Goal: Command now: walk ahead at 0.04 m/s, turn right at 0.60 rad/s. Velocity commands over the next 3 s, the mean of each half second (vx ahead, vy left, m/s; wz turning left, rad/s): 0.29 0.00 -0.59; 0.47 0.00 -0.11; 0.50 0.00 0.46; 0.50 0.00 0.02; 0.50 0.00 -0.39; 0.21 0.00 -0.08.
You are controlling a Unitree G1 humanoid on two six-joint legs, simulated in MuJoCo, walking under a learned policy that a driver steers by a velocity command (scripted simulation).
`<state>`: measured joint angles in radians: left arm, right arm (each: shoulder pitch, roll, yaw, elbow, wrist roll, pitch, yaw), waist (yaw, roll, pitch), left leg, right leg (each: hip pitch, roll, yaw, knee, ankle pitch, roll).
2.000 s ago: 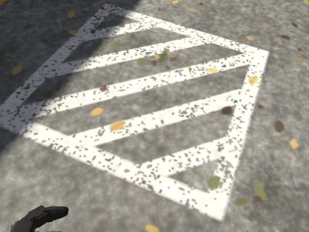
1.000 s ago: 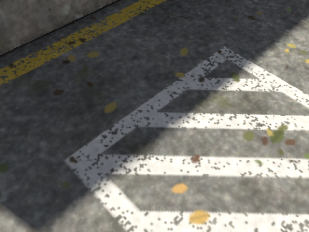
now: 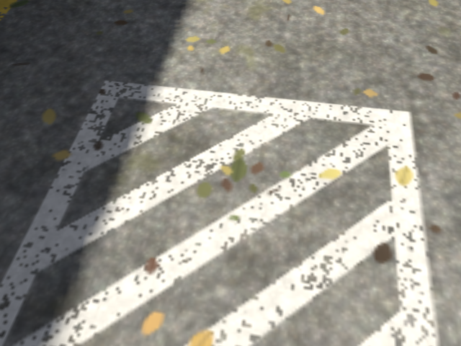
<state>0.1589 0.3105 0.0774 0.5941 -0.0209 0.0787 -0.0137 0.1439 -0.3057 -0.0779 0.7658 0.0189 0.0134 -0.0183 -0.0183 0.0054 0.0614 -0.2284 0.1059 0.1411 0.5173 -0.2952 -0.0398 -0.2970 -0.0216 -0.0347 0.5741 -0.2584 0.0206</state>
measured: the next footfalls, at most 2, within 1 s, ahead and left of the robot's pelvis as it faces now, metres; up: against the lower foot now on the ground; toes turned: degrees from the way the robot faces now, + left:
left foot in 0.46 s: +0.25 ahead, +0.09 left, +0.00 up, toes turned -20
right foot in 0.92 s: +0.44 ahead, -0.27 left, +0.00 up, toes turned -21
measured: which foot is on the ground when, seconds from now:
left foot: down 0.00-0.00, up 0.02-0.44, down 0.46-0.92, up 0.94-1.00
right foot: down 0.00-0.46, up 0.48-0.90, down 0.92-1.00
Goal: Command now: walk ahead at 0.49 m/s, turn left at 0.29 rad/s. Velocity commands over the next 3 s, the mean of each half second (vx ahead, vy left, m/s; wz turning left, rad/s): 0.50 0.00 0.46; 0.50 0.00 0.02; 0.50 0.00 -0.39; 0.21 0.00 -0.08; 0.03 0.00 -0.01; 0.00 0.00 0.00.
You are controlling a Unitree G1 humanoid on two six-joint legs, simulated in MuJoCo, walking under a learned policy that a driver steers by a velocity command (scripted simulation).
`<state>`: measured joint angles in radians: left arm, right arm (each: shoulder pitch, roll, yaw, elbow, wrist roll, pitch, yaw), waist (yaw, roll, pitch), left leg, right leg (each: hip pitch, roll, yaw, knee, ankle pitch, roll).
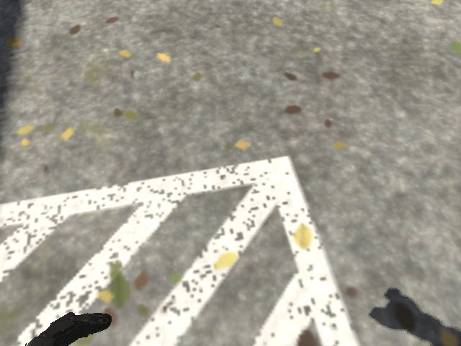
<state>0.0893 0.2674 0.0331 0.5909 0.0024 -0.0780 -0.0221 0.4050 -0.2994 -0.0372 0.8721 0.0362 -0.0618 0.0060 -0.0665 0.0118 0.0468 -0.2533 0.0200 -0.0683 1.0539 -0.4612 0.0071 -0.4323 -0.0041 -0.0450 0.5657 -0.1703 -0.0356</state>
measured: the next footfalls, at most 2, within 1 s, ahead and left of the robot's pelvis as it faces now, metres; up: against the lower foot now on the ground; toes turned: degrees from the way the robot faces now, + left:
left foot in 0.44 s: +0.38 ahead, +0.17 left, +0.00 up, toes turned +17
right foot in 0.98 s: +0.75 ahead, +0.07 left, +0.00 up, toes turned +13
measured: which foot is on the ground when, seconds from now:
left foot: up 0.00-0.42, down 0.44-1.00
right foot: down 0.00-0.44, up 0.46-0.96, down 0.98-1.00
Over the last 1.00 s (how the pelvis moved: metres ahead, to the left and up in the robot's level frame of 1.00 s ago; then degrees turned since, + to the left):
0.36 -0.13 -0.01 -18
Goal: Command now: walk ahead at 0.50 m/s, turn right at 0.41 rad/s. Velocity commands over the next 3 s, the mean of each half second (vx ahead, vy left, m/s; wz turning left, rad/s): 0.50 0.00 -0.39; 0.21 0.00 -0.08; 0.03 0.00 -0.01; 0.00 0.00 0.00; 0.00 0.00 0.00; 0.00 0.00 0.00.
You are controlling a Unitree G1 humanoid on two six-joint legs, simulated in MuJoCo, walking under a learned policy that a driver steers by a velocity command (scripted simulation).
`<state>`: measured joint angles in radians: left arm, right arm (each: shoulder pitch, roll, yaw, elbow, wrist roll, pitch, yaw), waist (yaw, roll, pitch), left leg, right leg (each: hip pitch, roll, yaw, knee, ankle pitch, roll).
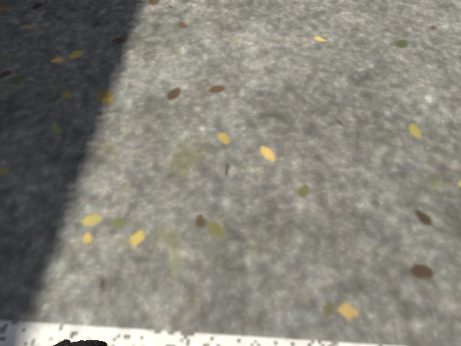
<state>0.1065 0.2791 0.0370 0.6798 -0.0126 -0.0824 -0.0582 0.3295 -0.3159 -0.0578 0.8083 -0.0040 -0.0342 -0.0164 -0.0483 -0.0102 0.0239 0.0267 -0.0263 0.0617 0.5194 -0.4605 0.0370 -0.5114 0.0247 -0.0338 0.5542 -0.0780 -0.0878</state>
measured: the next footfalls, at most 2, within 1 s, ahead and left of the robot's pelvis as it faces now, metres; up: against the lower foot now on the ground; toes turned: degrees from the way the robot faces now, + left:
left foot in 0.44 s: +0.45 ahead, +0.09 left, +0.00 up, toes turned -14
right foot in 0.86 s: +0.53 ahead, -0.16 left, +0.00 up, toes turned -12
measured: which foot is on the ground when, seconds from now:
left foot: down 0.00-0.00, up 0.02-0.42, down 0.44-1.00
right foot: down 0.00-0.46, up 0.48-0.84, down 0.86-1.00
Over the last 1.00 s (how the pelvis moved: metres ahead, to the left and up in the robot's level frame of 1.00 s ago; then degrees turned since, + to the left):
0.57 0.11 -0.01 14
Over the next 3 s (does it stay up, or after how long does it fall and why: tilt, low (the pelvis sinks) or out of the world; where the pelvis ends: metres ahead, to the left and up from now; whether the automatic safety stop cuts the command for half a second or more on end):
stays up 0.46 -0.03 0.02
